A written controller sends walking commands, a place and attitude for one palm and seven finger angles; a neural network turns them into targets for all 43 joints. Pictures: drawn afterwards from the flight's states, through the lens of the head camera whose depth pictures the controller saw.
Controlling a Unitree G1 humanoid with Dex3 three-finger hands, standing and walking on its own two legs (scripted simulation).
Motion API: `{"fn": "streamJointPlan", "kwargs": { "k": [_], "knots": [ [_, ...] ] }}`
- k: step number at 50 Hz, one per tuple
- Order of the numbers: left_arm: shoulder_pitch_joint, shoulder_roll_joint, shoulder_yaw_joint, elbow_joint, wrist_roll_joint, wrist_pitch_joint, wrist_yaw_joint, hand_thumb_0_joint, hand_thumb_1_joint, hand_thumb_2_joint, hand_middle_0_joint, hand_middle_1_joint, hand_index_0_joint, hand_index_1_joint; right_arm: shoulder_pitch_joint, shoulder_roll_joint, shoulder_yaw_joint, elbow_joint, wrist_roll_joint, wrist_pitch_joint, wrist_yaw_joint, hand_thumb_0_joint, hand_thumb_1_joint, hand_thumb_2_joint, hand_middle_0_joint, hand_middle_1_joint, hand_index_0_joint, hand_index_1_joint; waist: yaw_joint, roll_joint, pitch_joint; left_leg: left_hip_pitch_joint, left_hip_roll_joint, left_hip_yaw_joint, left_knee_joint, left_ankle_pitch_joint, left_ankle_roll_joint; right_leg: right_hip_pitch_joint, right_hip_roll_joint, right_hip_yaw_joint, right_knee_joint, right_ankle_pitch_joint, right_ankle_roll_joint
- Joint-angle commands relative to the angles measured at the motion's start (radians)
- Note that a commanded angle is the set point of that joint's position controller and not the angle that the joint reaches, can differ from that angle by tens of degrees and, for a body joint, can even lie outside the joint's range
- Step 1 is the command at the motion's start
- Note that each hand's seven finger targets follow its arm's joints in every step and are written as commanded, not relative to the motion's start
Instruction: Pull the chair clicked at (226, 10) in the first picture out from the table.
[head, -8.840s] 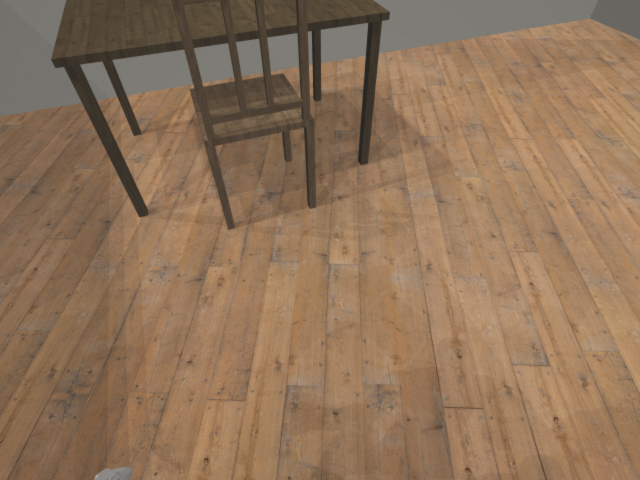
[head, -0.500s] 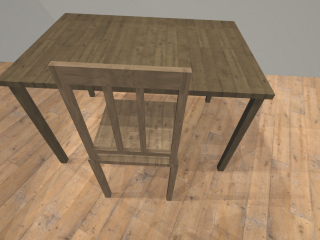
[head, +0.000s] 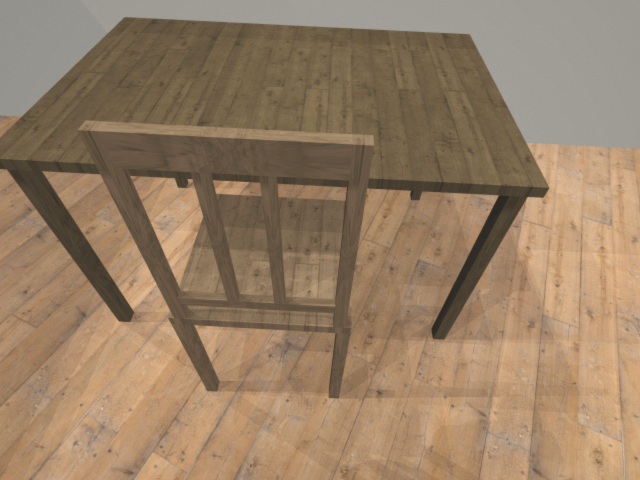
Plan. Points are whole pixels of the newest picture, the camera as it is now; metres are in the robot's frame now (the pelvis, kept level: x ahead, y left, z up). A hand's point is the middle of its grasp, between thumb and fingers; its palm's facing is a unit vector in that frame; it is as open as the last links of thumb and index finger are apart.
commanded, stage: shuffle to correct the standing spot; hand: left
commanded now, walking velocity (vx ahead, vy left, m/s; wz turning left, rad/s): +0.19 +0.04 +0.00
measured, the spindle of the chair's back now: (219, 244) +0.50 +0.21 -0.06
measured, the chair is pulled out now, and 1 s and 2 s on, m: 0.00 0.00 0.00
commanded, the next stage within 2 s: come to a stop and stand still in 0.10 s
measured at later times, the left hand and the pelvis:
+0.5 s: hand out of the picture +0.06 +0.18 -0.18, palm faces +0.04 -0.98 -0.20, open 7.3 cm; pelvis +0.05 +0.01 +0.00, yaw +0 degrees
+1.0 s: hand out of the picture +0.05 +0.18 -0.17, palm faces -0.02 -0.97 -0.24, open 7.4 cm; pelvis +0.00 +0.00 -0.01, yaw -1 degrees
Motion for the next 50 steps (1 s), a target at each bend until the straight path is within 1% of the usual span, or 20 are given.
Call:
{"fn": "streamJointPlan", "kwargs": {
  "k": [1, 4, 10, 13, 15, 17, 20, 23, 27, 30, 31, 32, 33, 34, 35, 36, 38, 41, 44, 50],
  "knots": [
    [0.077, 0.112, 0.028, -0.038, 0.007, -0.010, 0.000, 0.000, 0.900, 0.900, -0.200, -0.300, -0.200, -0.300, 0.070, -0.112, -0.025, -0.029, -0.008, -0.004, 0.001, 0.000, -0.900, -0.900, 0.200, 0.300, 0.200, 0.300, 0.004, -0.005, 0.054, -0.059, 0.072, -0.085, -0.086, -0.155, 0.018, -0.058, -0.058, 0.067, -0.081, -0.182, -0.077],
    [0.093, 0.114, 0.038, -0.047, 0.011, -0.007, -0.007, 0.000, 0.900, 0.900, -0.200, -0.300, -0.200, -0.300, 0.067, -0.109, -0.031, -0.043, -0.012, 0.000, 0.004, 0.000, -0.900, -0.900, 0.200, 0.300, 0.200, 0.300, 0.013, -0.001, 0.122, -0.110, 0.065, -0.087, -0.076, -0.235, 0.027, -0.106, -0.055, 0.090, -0.091, -0.286, -0.094],
    [0.119, 0.109, 0.046, -0.044, 0.007, -0.022, -0.008, 0.000, 0.900, 0.900, -0.200, -0.300, -0.200, -0.300, 0.099, -0.096, -0.023, -0.051, -0.008, -0.027, -0.001, 0.000, -0.900, -0.900, 0.200, 0.300, 0.200, 0.300, 0.010, -0.028, 0.064, -0.074, 0.061, -0.057, 0.000, -0.026, 0.036, -0.045, -0.068, 0.091, -0.017, -0.055, -0.120],
    [0.096, 0.075, 0.035, -0.039, 0.007, -0.023, 0.001, 0.000, 0.900, 0.900, -0.200, -0.300, -0.200, -0.300, 0.146, -0.105, -0.018, -0.025, -0.005, -0.038, -0.018, 0.000, -0.900, -0.900, 0.200, 0.300, 0.200, 0.300, -0.010, 0.059, 0.026, 0.053, 0.126, -0.092, -0.007, 0.398, 0.051, -0.065, -0.022, -0.016, 0.108, 0.198, -0.088],
    [0.109, 0.065, 0.030, -0.028, 0.000, -0.023, 0.013, 0.000, 0.900, 0.900, -0.200, -0.300, -0.200, -0.300, 0.153, -0.105, -0.015, -0.020, -0.005, -0.037, -0.033, 0.000, -0.900, -0.900, 0.200, 0.300, 0.200, 0.300, -0.002, 0.090, -0.008, 0.103, 0.141, -0.089, 0.032, 0.741, 0.044, -0.027, -0.029, -0.020, 0.111, 0.295, -0.073],
    [0.118, 0.082, 0.031, -0.012, -0.010, -0.021, 0.025, 0.000, 0.900, 0.900, -0.200, -0.300, -0.200, -0.300, 0.138, -0.100, -0.017, -0.026, 0.000, -0.032, -0.042, 0.000, -0.900, -0.900, 0.200, 0.300, 0.200, 0.300, 0.002, 0.060, -0.023, 0.112, 0.129, -0.078, 0.048, 0.850, 0.018, 0.020, -0.052, -0.001, 0.085, 0.450, -0.066],
    [0.097, 0.104, 0.038, -0.025, -0.009, -0.010, 0.029, 0.000, 0.900, 0.900, -0.200, -0.300, -0.200, -0.300, 0.114, -0.098, -0.028, -0.043, 0.004, -0.017, -0.046, 0.000, -0.900, -0.900, 0.200, 0.300, 0.200, 0.300, -0.001, 0.027, -0.017, 0.106, 0.128, -0.074, 0.025, 0.759, 0.008, 0.022, -0.071, 0.010, 0.092, 0.522, -0.059],
    [0.054, 0.110, 0.045, -0.054, -0.008, 0.000, 0.028, 0.000, 0.900, 0.900, -0.200, -0.300, -0.200, -0.300, 0.096, -0.097, -0.037, -0.053, 0.003, -0.011, -0.045, 0.000, -0.900, -0.900, 0.200, 0.300, 0.200, 0.300, -0.002, 0.041, -0.014, 0.111, 0.144, -0.084, 0.002, 0.746, 0.019, -0.003, -0.063, 0.006, 0.094, 0.419, -0.052],
    [0.028, 0.118, 0.055, -0.084, -0.004, 0.004, 0.026, 0.000, 0.900, 0.900, -0.200, -0.300, -0.200, -0.300, 0.084, -0.107, -0.049, -0.076, -0.002, -0.007, -0.043, 0.000, -0.900, -0.900, 0.200, 0.300, 0.200, 0.300, -0.002, 0.039, -0.082, 0.132, 0.148, -0.087, 0.020, 0.731, 0.026, 0.005, -0.066, 0.005, 0.109, 0.416, -0.054],
    [0.014, 0.128, 0.052, -0.089, -0.003, 0.005, 0.023, 0.000, 0.900, 0.900, -0.200, -0.300, -0.200, -0.300, 0.060, -0.103, -0.044, -0.085, -0.003, -0.006, -0.035, 0.000, -0.900, -0.900, 0.200, 0.300, 0.200, 0.300, 0.005, 0.037, -0.083, 0.086, 0.130, -0.081, 0.003, 0.574, 0.018, 0.040, -0.078, 0.020, 0.074, 0.417, -0.058],
    [0.047, 0.179, 0.059, -0.065, 0.010, -0.014, 0.054, 0.000, 0.900, 0.900, -0.200, -0.300, -0.200, -0.300, 0.007, -0.188, -0.067, -0.156, 0.011, -0.008, -0.024, 0.000, -0.900, -0.900, 0.200, 0.300, 0.200, 0.300, 0.002, 0.001, -0.119, 0.066, 0.145, -0.030, 0.199, 0.731, -0.024, 0.021, -0.096, -0.024, 0.055, 0.626, -0.030],
    [0.034, 0.195, 0.062, -0.122, 0.007, -0.018, 0.049, 0.000, 0.900, 0.900, -0.200, -0.300, -0.200, -0.300, 0.054, -0.135, -0.061, -0.190, -0.003, -0.010, -0.012, 0.000, -0.900, -0.900, 0.200, 0.300, 0.200, 0.300, -0.003, -0.029, -0.142, -0.039, 0.099, -0.060, 0.165, 0.445, -0.015, 0.107, -0.123, 0.028, 0.119, 0.612, -0.073],
    [-0.004, 0.199, 0.054, -0.130, 0.001, -0.020, 0.038, 0.000, 0.900, 0.900, -0.200, -0.300, -0.200, -0.300, 0.023, -0.127, -0.052, -0.205, -0.010, -0.004, -0.006, 0.000, -0.900, -0.900, 0.200, 0.300, 0.200, 0.300, -0.002, 0.006, -0.145, -0.062, 0.078, -0.034, 0.112, 0.217, -0.010, 0.101, -0.146, 0.038, 0.106, 0.550, -0.093],
    [-0.031, 0.190, 0.042, -0.140, -0.001, -0.016, 0.029, 0.000, 0.900, 0.900, -0.200, -0.300, -0.200, -0.300, 0.015, -0.106, -0.044, -0.213, -0.007, -0.001, -0.005, 0.000, -0.900, -0.900, 0.200, 0.300, 0.200, 0.300, -0.016, 0.003, -0.121, -0.042, 0.070, -0.049, 0.081, 0.150, -0.005, 0.041, -0.136, 0.049, 0.092, 0.439, -0.093],
    [-0.056, 0.179, 0.037, -0.145, 0.000, -0.014, 0.024, 0.000, 0.900, 0.900, -0.200, -0.300, -0.200, -0.300, 0.042, -0.112, -0.041, -0.210, -0.012, -0.005, -0.005, 0.000, -0.900, -0.900, 0.200, 0.300, 0.200, 0.300, -0.030, 0.030, -0.100, -0.028, 0.090, -0.080, 0.056, 0.268, 0.005, 0.016, -0.098, 0.021, 0.111, 0.367, -0.085],
    [-0.049, 0.169, 0.034, -0.148, -0.002, -0.011, 0.021, 0.000, 0.900, 0.900, -0.200, -0.300, -0.200, -0.300, 0.048, -0.132, -0.040, -0.205, -0.016, -0.006, -0.008, 0.000, -0.900, -0.900, 0.200, 0.300, 0.200, 0.300, -0.020, 0.050, -0.095, -0.014, 0.115, -0.095, 0.053, 0.368, 0.015, 0.012, -0.069, 0.001, 0.118, 0.300, -0.080],
    [-0.048, 0.169, 0.029, -0.140, -0.001, -0.004, 0.016, 0.000, 0.900, 0.900, -0.200, -0.300, -0.200, -0.300, 0.020, -0.140, -0.036, -0.210, -0.016, -0.008, -0.011, 0.000, -0.900, -0.900, 0.200, 0.300, 0.200, 0.300, -0.005, 0.117, -0.054, -0.027, 0.130, -0.103, 0.029, 0.415, 0.027, 0.005, -0.048, -0.014, 0.099, 0.179, -0.073],
    [-0.070, 0.175, 0.023, -0.137, -0.002, 0.005, 0.009, 0.000, 0.900, 0.900, -0.200, -0.300, -0.200, -0.300, -0.007, -0.153, -0.031, -0.214, -0.013, 0.000, -0.006, 0.000, -0.900, -0.900, 0.200, 0.300, 0.200, 0.300, -0.007, 0.016, 0.030, -0.076, 0.107, -0.102, -0.023, 0.139, 0.020, -0.035, -0.052, 0.012, 0.037, 0.069, -0.067],
    [-0.075, 0.182, 0.020, -0.138, 0.000, 0.007, 0.000, 0.000, 0.900, 0.900, -0.200, -0.300, -0.200, -0.300, -0.010, -0.154, -0.026, -0.203, -0.015, 0.004, 0.002, 0.000, -0.900, -0.900, 0.200, 0.300, 0.200, 0.300, -0.008, 0.012, 0.090, -0.119, 0.088, -0.103, -0.081, -0.064, 0.018, -0.079, -0.051, 0.038, -0.022, -0.088, -0.068],
    [-0.044, 0.180, 0.023, -0.125, 0.001, -0.001, -0.004, 0.000, 0.900, 0.900, -0.200, -0.300, -0.200, -0.300, 0.021, -0.154, -0.023, -0.166, -0.015, 0.001, 0.007, 0.000, -0.900, -0.900, 0.200, 0.300, 0.200, 0.300, -0.012, -0.030, 0.044, -0.086, 0.075, -0.093, -0.094, -0.115, 0.017, -0.094, -0.056, 0.059, -0.064, -0.174, -0.066]
  ]
}}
